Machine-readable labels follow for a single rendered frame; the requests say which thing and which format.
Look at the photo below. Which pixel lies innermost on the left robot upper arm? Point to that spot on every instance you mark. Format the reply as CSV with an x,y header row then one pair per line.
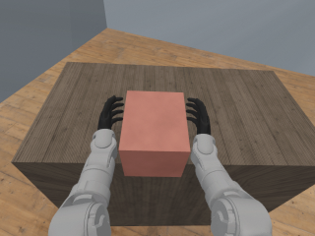
x,y
88,219

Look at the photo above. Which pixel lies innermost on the carton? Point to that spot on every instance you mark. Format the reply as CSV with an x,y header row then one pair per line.
x,y
154,140

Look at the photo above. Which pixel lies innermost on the right robot upper arm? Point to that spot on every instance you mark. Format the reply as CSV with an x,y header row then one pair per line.
x,y
232,216

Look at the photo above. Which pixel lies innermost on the left robot forearm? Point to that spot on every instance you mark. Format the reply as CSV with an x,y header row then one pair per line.
x,y
97,174

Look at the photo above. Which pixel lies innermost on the right robot forearm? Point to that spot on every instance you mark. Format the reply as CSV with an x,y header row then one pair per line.
x,y
212,176

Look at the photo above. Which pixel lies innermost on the pedestal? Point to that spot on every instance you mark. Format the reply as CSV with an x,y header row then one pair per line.
x,y
265,141

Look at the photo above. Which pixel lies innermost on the left robot hand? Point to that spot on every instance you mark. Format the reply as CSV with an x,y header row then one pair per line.
x,y
105,120

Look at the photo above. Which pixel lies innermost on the right robot hand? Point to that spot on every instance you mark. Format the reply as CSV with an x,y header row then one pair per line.
x,y
202,120

